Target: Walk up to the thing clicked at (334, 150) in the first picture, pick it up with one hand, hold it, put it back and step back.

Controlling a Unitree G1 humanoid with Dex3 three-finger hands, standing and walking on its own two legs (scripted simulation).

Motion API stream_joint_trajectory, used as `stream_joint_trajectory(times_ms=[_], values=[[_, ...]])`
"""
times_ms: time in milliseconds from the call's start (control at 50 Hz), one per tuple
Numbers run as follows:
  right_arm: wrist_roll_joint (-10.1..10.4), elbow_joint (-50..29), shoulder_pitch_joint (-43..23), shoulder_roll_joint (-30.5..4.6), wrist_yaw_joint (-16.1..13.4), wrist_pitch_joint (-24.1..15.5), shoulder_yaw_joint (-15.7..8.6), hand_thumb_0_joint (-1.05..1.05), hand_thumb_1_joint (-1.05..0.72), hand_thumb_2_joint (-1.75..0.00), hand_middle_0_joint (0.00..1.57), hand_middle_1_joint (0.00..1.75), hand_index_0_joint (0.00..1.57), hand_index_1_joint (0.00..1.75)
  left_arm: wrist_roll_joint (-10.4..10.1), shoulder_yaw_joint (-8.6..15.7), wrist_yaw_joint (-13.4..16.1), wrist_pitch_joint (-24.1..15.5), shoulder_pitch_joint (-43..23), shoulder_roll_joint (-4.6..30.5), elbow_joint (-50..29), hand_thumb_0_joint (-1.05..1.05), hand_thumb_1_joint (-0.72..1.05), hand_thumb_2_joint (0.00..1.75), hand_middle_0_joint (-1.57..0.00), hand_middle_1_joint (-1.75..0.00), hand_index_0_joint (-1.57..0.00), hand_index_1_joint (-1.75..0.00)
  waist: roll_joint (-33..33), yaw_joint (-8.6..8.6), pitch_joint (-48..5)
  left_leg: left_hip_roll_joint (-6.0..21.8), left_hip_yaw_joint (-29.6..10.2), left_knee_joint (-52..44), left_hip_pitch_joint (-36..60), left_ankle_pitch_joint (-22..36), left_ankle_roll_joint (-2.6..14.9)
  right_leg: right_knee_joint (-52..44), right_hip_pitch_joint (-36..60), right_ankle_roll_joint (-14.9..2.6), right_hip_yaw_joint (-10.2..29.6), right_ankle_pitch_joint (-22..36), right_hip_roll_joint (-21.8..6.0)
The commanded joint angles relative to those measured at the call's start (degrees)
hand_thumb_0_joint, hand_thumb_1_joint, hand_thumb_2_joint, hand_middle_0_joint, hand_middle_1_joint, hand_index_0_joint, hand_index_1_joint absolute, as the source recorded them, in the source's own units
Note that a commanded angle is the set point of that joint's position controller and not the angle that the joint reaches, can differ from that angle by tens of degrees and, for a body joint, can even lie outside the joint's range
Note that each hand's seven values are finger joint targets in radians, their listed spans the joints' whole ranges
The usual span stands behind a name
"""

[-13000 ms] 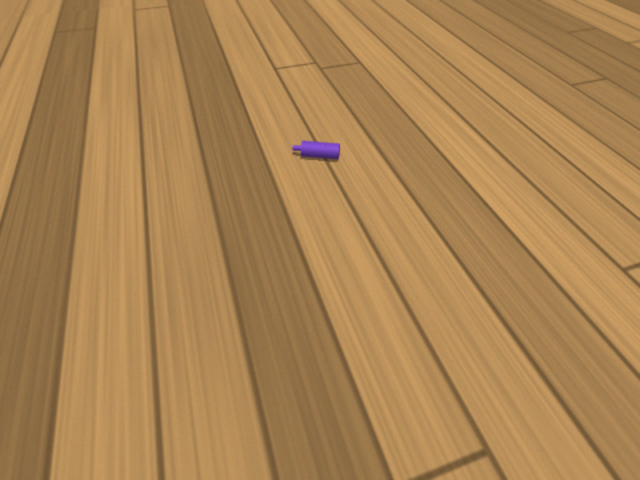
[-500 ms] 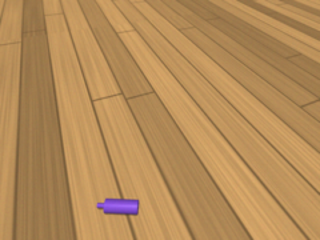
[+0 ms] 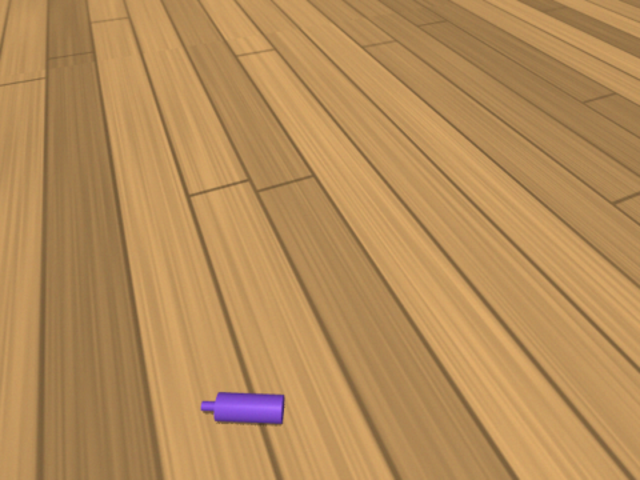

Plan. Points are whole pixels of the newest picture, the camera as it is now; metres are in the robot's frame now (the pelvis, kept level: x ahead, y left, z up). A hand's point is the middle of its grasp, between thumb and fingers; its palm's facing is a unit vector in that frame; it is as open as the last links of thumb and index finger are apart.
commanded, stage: walk up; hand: left
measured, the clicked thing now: (242, 407) +0.43 +0.24 -0.74
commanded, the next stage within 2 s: stand in 0.04 s
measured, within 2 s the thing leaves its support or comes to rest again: neither
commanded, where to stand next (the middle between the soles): +0.05 -0.02 m, yaw +0 degrees
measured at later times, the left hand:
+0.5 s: hand out of the picture +0.09 +0.25 -0.16, palm faces -0.02 -0.94 -0.34, open 7.3 cm
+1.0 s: hand out of the picture +0.09 +0.25 -0.16, palm faces -0.01 -0.94 -0.34, open 7.3 cm
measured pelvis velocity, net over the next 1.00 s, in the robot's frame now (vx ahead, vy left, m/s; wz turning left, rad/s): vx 0.02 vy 0.00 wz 0.02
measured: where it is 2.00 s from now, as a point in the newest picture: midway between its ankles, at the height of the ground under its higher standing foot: outside the picture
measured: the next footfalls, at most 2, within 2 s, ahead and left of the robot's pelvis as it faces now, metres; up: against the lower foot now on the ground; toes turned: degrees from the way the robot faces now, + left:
none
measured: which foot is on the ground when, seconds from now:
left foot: down 0.00-1.00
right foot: down 0.00-1.00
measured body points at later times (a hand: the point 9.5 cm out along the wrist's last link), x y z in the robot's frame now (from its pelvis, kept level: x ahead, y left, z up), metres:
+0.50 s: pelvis +0.02 +0.00 +0.00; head +0.03 +0.00 +0.45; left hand +0.09 +0.30 -0.13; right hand +0.10 -0.30 -0.13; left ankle +0.02 +0.12 -0.75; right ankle +0.01 -0.13 -0.75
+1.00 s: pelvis +0.02 +0.00 +0.00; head +0.03 +0.00 +0.45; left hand +0.09 +0.30 -0.13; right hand +0.11 -0.30 -0.13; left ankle +0.02 +0.12 -0.75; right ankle +0.01 -0.13 -0.75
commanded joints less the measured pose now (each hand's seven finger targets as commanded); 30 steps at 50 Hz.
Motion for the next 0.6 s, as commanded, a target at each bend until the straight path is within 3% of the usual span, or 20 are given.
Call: stream_joint_trajectory(times_ms=[0, 60, 100, 200, 260, 300, 440, 500, 580], values=[[0.37, -3.64, -2.64, -12.57, -1.15, -1.06, -2.39, 0.0, -0.9, -0.9, 0.2, 0.3, 0.2, 0.3, 0.09, 2.4, 1.04, -1.43, -2.64, 11.87, -3.42, 0.0, 0.9, 0.9, -0.2, -0.3, -0.2, -0.3, -0.07, -0.76, -6.11, 6.75, -5.73, -3.32, 3.59, 3.25, 2.05, -2.84, -0.58, -1.89, 4.63, 6.51, -6.59], [-0.08, -2.87, -1.85, -12.4, -1.16, -0.91, -2.03, 0.0, -0.9, -0.9, 0.2, 0.3, 0.2, 0.3, 0.75, 2.32, 1.14, -1.94, -2.0, 12.53, -3.08, 0.0, 0.9, 0.9, -0.2, -0.3, -0.2, -0.3, 0.27, -0.8, -4.22, 6.45, -6.36, -4.11, 1.95, -2.32, 1.67, -4.14, -1.51, -1.73, 4.8, -0.03, -6.85], [0.01, -2.92, -1.45, -12.73, -1.13, -0.94, -1.98, 0.0, -0.9, -0.9, 0.2, 0.3, 0.2, 0.3, 0.75, 2.22, 1.14, -2.0, -2.34, 12.33, -3.29, 0.0, 0.9, 0.9, -0.2, -0.3, -0.2, -0.3, 0.24, -1.01, -3.84, 6.52, -6.58, -4.45, 1.07, -2.1, 1.63, -3.98, -1.34, -1.69, 4.49, -0.08, -6.84], [0.0, -2.9, -1.65, -12.7, -1.14, -1.33, -1.71, 0.0, -0.9, -0.9, 0.2, 0.3, 0.2, 0.3, 0.49, 2.17, 1.05, -2.1, -2.08, 12.37, -3.64, 0.0, 0.9, 0.9, -0.2, -0.3, -0.2, -0.3, 0.36, -0.54, -4.48, 6.57, -6.62, -4.12, 2.12, 2.2, 1.46, -3.34, -0.79, -1.84, 4.18, 2.69, -7.07], [-0.02, -3.1, -2.08, -13.17, -1.27, -1.47, -1.86, 0.0, -0.9, -0.9, 0.2, 0.3, 0.2, 0.3, 0.55, 2.17, 1.18, -2.21, -2.35, 12.29, -4.01, 0.0, 0.9, 0.9, -0.2, -0.3, -0.2, -0.3, 0.44, -0.4, -6.8, 6.87, -6.15, -2.35, 3.65, 8.29, 1.63, -2.81, 1.14, -1.74, 3.83, 7.32, -7.41], [0.11, -2.67, -1.04, -12.82, -1.32, -1.4, -1.62, 0.0, -0.9, -0.9, 0.2, 0.3, 0.2, 0.3, 0.43, 2.17, 1.21, -2.13, -2.22, 12.55, -3.89, 0.0, 0.9, 0.9, -0.2, -0.3, -0.2, -0.3, 0.18, -0.76, -5.61, 6.68, -6.19, -3.16, 2.84, 6.94, 1.49, -3.11, 1.22, -1.63, 3.76, 6.38, -7.27], [0.12, -2.87, -1.11, -13.19, -1.46, -1.17, -1.72, 0.0, -0.9, -0.9, 0.2, 0.3, 0.2, 0.3, 0.44, 2.16, 1.41, -2.11, -2.98, 12.57, -4.25, 0.0, 0.9, 0.9, -0.2, -0.3, -0.2, -0.3, 0.32, -1.02, -6.62, 6.66, -5.78, -2.02, 3.96, 10.37, 1.46, -2.86, 2.17, -1.74, 3.47, 10.29, -7.44], [0.02, -2.97, -1.09, -13.13, -1.52, -1.07, -1.64, 0.0, -0.9, -0.9, 0.2, 0.3, 0.2, 0.3, 0.47, 2.14, 1.4, -1.95, -2.72, 12.45, -4.11, 0.0, 0.9, 0.9, -0.2, -0.3, -0.2, -0.3, -0.03, -0.79, -5.81, 6.78, -6.02, -2.74, 2.9, 8.21, 1.47, -3.0, 2.33, -1.68, 3.25, 7.81, -7.27], [0.01, -3.04, -0.92, -12.87, -1.53, -1.18, -1.49, 0.0, -0.9, -0.9, 0.2, 0.3, 0.2, 0.3, 0.46, 2.19, 1.39, -1.94, -3.0, 12.86, -4.18, 0.0, 0.9, 0.9, -0.2, -0.3, -0.2, -0.3, 0.24, -0.89, -6.06, 6.83, -5.95, -2.76, 3.26, 9.64, 1.41, -2.94, 2.74, -1.75, 3.43, 8.92, -7.46]])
